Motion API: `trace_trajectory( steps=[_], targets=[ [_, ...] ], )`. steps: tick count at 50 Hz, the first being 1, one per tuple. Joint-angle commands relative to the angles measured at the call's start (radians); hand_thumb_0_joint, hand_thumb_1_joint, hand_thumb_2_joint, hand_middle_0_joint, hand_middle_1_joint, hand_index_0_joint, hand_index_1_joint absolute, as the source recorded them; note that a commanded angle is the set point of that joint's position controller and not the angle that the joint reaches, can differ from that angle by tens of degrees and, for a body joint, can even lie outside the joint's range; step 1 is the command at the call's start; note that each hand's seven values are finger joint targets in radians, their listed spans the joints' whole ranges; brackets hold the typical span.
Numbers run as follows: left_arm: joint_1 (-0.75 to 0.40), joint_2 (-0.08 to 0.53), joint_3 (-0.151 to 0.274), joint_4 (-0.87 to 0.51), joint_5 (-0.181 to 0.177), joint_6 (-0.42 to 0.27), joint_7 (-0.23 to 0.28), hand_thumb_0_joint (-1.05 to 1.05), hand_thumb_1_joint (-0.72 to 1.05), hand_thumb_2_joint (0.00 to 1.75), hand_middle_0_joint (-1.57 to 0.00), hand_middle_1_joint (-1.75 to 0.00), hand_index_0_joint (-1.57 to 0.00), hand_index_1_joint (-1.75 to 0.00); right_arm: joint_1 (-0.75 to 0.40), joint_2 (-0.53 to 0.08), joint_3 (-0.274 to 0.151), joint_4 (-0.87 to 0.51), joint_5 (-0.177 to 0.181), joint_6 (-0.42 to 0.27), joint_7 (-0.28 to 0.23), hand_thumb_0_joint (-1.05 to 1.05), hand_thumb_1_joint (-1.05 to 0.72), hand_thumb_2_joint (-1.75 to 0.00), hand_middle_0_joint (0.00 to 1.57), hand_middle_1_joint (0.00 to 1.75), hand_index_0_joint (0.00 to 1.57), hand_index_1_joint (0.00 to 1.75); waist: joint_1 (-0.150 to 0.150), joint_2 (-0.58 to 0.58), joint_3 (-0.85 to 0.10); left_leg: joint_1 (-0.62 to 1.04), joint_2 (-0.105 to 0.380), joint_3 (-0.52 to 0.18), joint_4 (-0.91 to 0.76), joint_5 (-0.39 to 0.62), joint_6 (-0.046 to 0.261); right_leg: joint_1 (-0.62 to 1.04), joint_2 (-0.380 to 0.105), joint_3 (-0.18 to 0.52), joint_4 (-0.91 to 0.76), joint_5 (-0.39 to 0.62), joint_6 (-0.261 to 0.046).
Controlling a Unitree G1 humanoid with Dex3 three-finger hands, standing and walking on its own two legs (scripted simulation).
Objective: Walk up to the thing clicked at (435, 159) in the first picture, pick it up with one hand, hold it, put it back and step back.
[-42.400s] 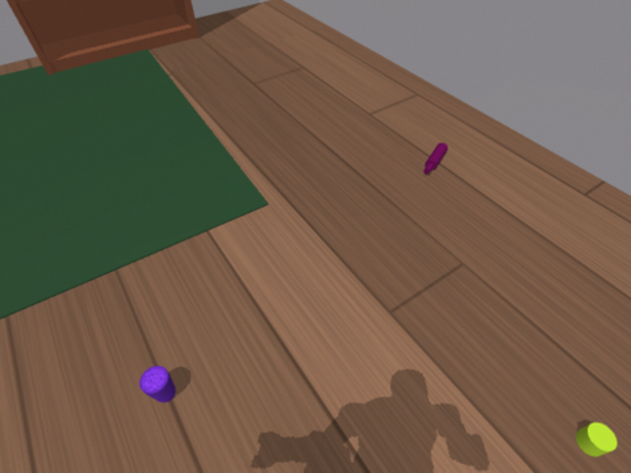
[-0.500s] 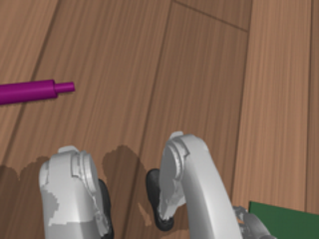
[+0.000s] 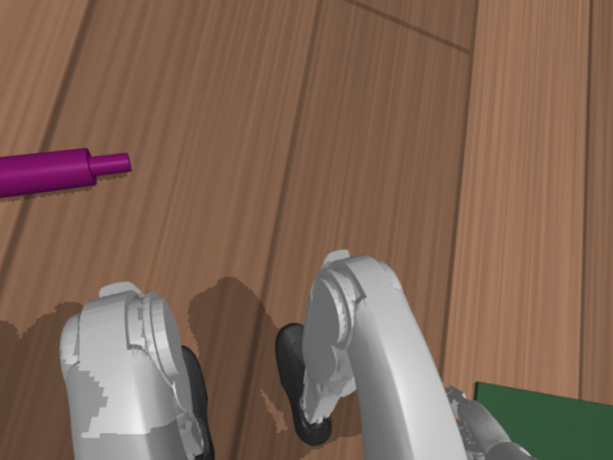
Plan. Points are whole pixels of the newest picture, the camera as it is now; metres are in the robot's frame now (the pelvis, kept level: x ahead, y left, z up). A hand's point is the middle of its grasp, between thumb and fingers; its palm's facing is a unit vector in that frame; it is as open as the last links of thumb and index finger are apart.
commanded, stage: rise first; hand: left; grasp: from above
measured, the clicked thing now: (48, 171) +0.48 +0.32 -0.30
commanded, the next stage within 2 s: approach in 1.40 s
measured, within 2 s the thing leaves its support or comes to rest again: neither
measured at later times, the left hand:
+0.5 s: hand out of the picture +0.43 +0.38 -0.19, palm faces -0.45 -0.12 -0.88, open 14.1 cm
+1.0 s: hand out of the picture +0.43 +0.38 -0.18, palm faces -0.44 -0.10 -0.89, open 14.1 cm
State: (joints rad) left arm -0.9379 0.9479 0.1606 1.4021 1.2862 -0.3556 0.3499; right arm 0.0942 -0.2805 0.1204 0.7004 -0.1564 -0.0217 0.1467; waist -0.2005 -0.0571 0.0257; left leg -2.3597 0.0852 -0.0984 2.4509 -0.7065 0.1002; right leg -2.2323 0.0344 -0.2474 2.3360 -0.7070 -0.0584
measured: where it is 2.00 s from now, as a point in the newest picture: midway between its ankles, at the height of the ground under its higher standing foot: (251, 417)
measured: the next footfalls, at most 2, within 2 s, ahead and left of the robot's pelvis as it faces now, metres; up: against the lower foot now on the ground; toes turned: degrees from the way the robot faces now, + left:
none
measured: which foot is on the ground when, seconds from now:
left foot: down 0.00-1.00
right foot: down 0.00-1.00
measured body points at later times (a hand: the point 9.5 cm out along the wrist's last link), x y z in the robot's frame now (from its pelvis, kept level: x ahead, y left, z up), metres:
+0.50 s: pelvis +0.00 +0.00 +0.00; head +0.25 +0.11 +0.35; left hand +0.45 +0.38 -0.14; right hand +0.07 -0.27 -0.09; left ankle +0.07 +0.11 -0.29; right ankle +0.09 -0.09 -0.29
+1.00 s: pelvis +0.00 +0.00 +0.00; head +0.25 +0.12 +0.36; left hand +0.45 +0.38 -0.13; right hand +0.08 -0.26 -0.09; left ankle +0.07 +0.11 -0.29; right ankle +0.09 -0.09 -0.29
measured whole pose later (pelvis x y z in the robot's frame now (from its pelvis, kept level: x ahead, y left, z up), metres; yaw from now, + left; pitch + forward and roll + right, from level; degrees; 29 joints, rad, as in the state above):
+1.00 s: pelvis +0.00 +0.00 +0.00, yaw +0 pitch +33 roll -13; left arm -0.96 0.94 0.13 1.42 1.28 -0.31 0.35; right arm 0.12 -0.28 0.14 0.69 -0.15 -0.05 0.16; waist -0.23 -0.05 0.01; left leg -2.36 0.08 -0.10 2.44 -0.69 0.10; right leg -2.22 0.04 -0.25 2.32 -0.69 -0.05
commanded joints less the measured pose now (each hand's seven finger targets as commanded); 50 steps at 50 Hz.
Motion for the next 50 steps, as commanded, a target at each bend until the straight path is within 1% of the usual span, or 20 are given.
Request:
trace_trajectory(
  steps=[1,5,8,13,16,20,23,24,27,29,30,31,34,38,40,45,46,48,49,50],
  targets=[
    [-0.261,0.273,0.022,-0.117,-0.024,-0.001,0.044,0.00,-0.54,0.98,-0.08,-1.02,-0.09,-1.01,0.220,-0.272,-0.082,0.002,0.003,0.004,-0.006,0.00,-0.92,-0.91,0.20,0.30,0.20,0.30,-0.012,0.402,-0.693,0.630,-0.030,-0.068,-0.247,0.291,-0.065,0.232,0.050,0.050,-0.206,0.277,0.019],
    [-0.280,0.293,0.034,-0.136,-0.029,-0.001,0.050,0.00,-0.53,0.96,-0.08,-1.03,-0.09,-1.02,0.221,-0.272,-0.076,-0.004,-0.002,-0.001,-0.003,0.00,-0.92,-0.91,0.20,0.30,0.20,0.30,-0.006,0.415,-0.712,0.620,-0.029,-0.058,-0.236,0.301,-0.063,0.263,0.051,0.054,-0.205,0.294,0.020],
    [-0.267,0.287,0.031,-0.095,-0.027,0.001,0.052,0.00,-0.52,0.96,-0.09,-1.02,-0.09,-1.01,0.229,-0.272,-0.072,-0.006,-0.003,-0.003,0.000,0.00,-0.92,-0.91,0.20,0.30,0.20,0.30,-0.023,0.376,-0.691,0.580,-0.032,-0.049,-0.225,0.285,-0.057,0.285,0.054,0.054,-0.216,0.293,0.023],
    [-0.265,0.303,0.046,-0.095,-0.025,0.007,0.063,0.00,-0.54,0.98,-0.08,-1.03,-0.08,-1.02,0.221,-0.272,-0.066,-0.006,-0.005,-0.009,0.000,0.00,-0.92,-0.91,0.20,0.30,0.20,0.30,-0.009,0.402,-0.706,0.597,-0.030,-0.049,-0.233,0.272,-0.061,0.284,0.059,0.051,-0.211,0.277,0.019],
    [-0.283,0.297,0.027,-0.077,-0.021,0.011,0.063,0.00,-0.55,0.98,-0.08,-1.02,-0.08,-1.02,0.219,-0.276,-0.062,-0.006,-0.003,-0.014,0.000,0.00,-0.92,-0.91,0.20,0.30,0.20,0.30,-0.029,0.386,-0.679,0.577,-0.029,-0.053,-0.223,0.256,-0.058,0.262,0.059,0.051,-0.212,0.268,0.020],
    [-0.273,0.320,0.047,-0.079,-0.014,0.011,0.071,0.00,-0.55,0.99,-0.08,-1.02,-0.08,-1.02,0.230,-0.279,-0.058,-0.004,-0.007,-0.020,0.000,0.00,-0.92,-0.91,0.20,0.30,0.20,0.30,-0.023,0.396,-0.676,0.576,-0.029,-0.050,-0.224,0.265,-0.060,0.279,0.059,0.049,-0.211,0.278,0.021],
    [-0.272,0.296,0.034,-0.076,-0.025,0.013,0.071,0.00,-0.55,0.99,-0.08,-1.02,-0.08,-1.01,0.220,-0.281,-0.060,-0.007,-0.005,-0.026,0.002,0.00,-0.92,-0.91,0.20,0.30,0.20,0.30,-0.025,0.402,-0.680,0.589,-0.026,-0.064,-0.235,0.246,-0.064,0.248,0.059,0.040,-0.204,0.259,0.018],
    [-0.280,0.312,0.037,-0.085,-0.023,0.013,0.073,0.00,-0.54,0.99,-0.08,-1.02,-0.08,-1.02,0.224,-0.285,-0.057,-0.005,-0.004,-0.029,0.002,0.00,-0.92,-0.91,0.20,0.30,0.20,0.30,-0.026,0.417,-0.678,0.598,-0.028,-0.069,-0.240,0.247,-0.066,0.243,0.055,0.040,-0.199,0.257,0.018],
    [-0.267,0.332,0.051,-0.106,-0.013,0.020,0.070,0.00,-0.55,0.99,-0.08,-1.01,-0.08,-1.01,0.222,-0.285,-0.062,-0.010,-0.003,-0.030,0.002,0.00,-0.92,-0.91,0.20,0.30,0.20,0.30,-0.008,0.444,-0.697,0.623,-0.026,-0.066,-0.249,0.257,-0.071,0.247,0.054,0.043,-0.197,0.264,0.016],
    [-0.270,0.311,0.037,-0.107,-0.019,0.023,0.066,0.00,-0.56,1.00,-0.08,-1.01,-0.07,-1.01,0.230,-0.282,-0.065,-0.012,0.000,-0.029,0.004,0.00,-0.92,-0.91,0.20,0.30,0.20,0.30,-0.020,0.438,-0.698,0.610,-0.028,-0.060,-0.242,0.268,-0.068,0.257,0.054,0.045,-0.203,0.277,0.018],
    [-0.267,0.308,0.044,-0.119,-0.028,0.025,0.067,0.00,-0.55,1.00,-0.07,-1.02,-0.07,-1.02,0.229,-0.279,-0.063,-0.009,0.000,-0.028,0.004,0.00,-0.91,-0.91,0.20,0.30,0.20,0.30,-0.011,0.425,-0.716,0.611,-0.027,-0.059,-0.238,0.279,-0.065,0.264,0.055,0.044,-0.205,0.285,0.020],
    [-0.267,0.304,0.035,-0.115,-0.028,0.027,0.066,0.00,-0.56,1.00,-0.07,-1.01,-0.07,-1.01,0.235,-0.278,-0.063,-0.007,0.001,-0.028,0.004,0.00,-0.91,-0.91,0.20,0.30,0.20,0.30,-0.023,0.425,-0.708,0.603,-0.030,-0.055,-0.234,0.282,-0.063,0.270,0.055,0.047,-0.208,0.290,0.020],
    [-0.259,0.301,0.028,-0.089,-0.025,0.035,0.057,0.00,-0.55,0.99,-0.08,-1.01,-0.07,-1.01,0.242,-0.275,-0.064,-0.003,0.003,-0.025,0.004,0.00,-0.91,-0.90,0.20,0.30,0.20,0.30,-0.022,0.399,-0.685,0.567,-0.032,-0.048,-0.239,0.264,-0.060,0.280,0.056,0.051,-0.221,0.282,0.021],
    [-0.282,0.256,-0.010,-0.091,-0.034,0.032,0.045,0.00,-0.56,1.00,-0.07,-1.03,-0.07,-1.02,0.240,-0.275,-0.060,-0.002,0.004,-0.027,0.005,0.00,-0.91,-0.90,0.20,0.30,0.20,0.30,-0.039,0.397,-0.666,0.571,-0.031,-0.058,-0.246,0.246,-0.062,0.259,0.056,0.046,-0.220,0.269,0.020],
    [-0.268,0.293,0.017,-0.101,-0.028,0.033,0.047,0.00,-0.55,1.00,-0.08,-1.02,-0.07,-1.02,0.240,-0.276,-0.061,-0.004,0.005,-0.026,0.003,0.00,-0.91,-0.90,0.20,0.30,0.20,0.30,-0.019,0.394,-0.689,0.581,-0.032,-0.054,-0.246,0.250,-0.061,0.273,0.056,0.049,-0.223,0.273,0.020],
    [-0.295,0.268,0.000,-0.106,-0.030,0.037,0.047,0.00,-0.56,1.01,-0.07,-1.02,-0.07,-1.02,0.238,-0.275,-0.062,-0.009,0.009,-0.025,0.003,0.00,-0.91,-0.91,0.20,0.30,0.20,0.30,-0.030,0.423,-0.689,0.609,-0.032,-0.064,-0.263,0.256,-0.068,0.246,0.052,0.045,-0.214,0.272,0.016],
    [-0.284,0.268,0.002,-0.096,-0.029,0.040,0.046,0.00,-0.56,1.00,-0.07,-1.03,-0.07,-1.03,0.238,-0.277,-0.064,-0.012,0.011,-0.026,0.002,0.00,-0.91,-0.90,0.20,0.30,0.20,0.30,-0.028,0.435,-0.667,0.607,-0.031,-0.074,-0.281,0.243,-0.073,0.228,0.049,0.040,-0.207,0.259,0.014],
    [-0.297,0.285,0.007,-0.132,-0.023,0.043,0.043,0.00,-0.57,1.01,-0.08,-1.01,-0.07,-1.02,0.233,-0.277,-0.065,-0.015,0.012,-0.023,0.003,0.00,-0.91,-0.91,0.20,0.30,0.20,0.30,-0.011,0.467,-0.707,0.649,-0.029,-0.076,-0.284,0.271,-0.078,0.227,0.048,0.042,-0.202,0.274,0.012],
    [-0.301,0.269,0.005,-0.131,-0.023,0.044,0.038,0.00,-0.57,1.02,-0.08,-1.00,-0.07,-1.01,0.242,-0.283,-0.070,-0.015,0.011,-0.024,0.004,0.00,-0.91,-0.91,0.20,0.30,0.20,0.30,-0.029,0.455,-0.710,0.668,-0.030,-0.086,-0.283,0.290,-0.079,0.225,0.045,0.039,-0.199,0.285,0.016],
    [-0.293,0.274,0.008,-0.136,-0.026,0.043,0.036,0.00,-0.56,1.01,-0.07,-1.02,-0.07,-1.02,0.234,-0.280,-0.069,-0.019,0.013,-0.019,0.004,0.00,-0.91,-0.90,0.20,0.30,0.20,0.30,-0.014,0.464,-0.727,0.676,-0.029,-0.082,-0.286,0.298,-0.080,0.226,0.047,0.040,-0.197,0.287,0.014]
  ],
)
